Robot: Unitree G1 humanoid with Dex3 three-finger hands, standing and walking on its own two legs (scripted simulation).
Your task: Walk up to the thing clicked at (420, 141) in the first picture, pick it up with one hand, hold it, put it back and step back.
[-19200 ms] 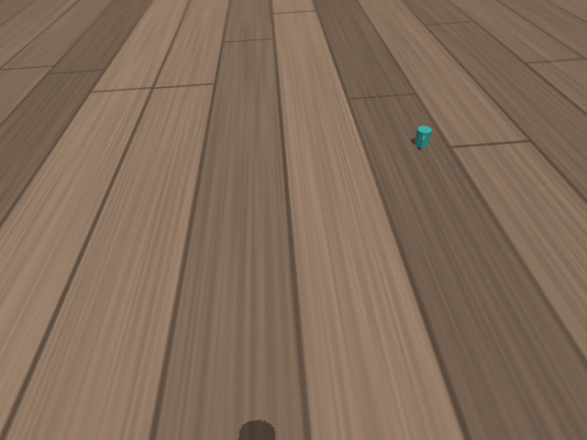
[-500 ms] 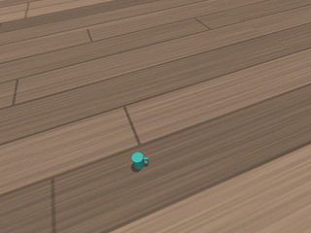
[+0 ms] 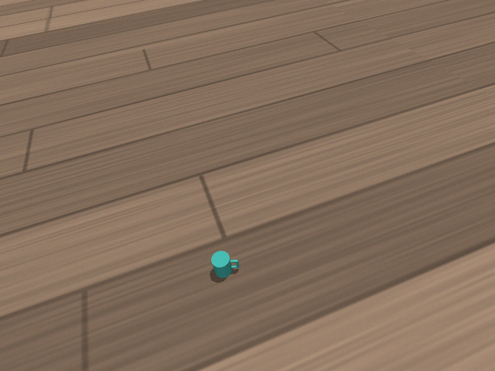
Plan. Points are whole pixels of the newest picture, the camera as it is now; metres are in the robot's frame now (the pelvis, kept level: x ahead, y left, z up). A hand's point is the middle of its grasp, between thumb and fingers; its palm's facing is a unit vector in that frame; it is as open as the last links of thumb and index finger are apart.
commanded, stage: walk up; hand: left
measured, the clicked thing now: (225, 264) +0.71 +0.19 -0.72
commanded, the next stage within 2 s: stand in 0.62 s
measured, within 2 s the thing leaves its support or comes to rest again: neither
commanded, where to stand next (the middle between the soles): +0.37 +0.00 m, yaw +0 degrees
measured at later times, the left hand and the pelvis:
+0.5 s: hand out of the picture +0.12 +0.28 -0.14, palm faces +0.02 -0.94 -0.35, open 7.3 cm; pelvis +0.03 +0.02 +0.01, yaw +0 degrees
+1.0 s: hand out of the picture +0.09 +0.26 -0.14, palm faces -0.03 -0.94 -0.34, open 7.3 cm; pelvis +0.01 +0.01 +0.01, yaw +0 degrees
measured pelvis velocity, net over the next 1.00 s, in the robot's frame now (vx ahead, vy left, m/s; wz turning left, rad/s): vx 0.01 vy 0.01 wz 0.00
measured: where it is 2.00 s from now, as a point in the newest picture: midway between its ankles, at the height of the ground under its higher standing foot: outside the picture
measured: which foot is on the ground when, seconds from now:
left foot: up 0.00-0.02, down 0.04-1.00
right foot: down 0.00-1.00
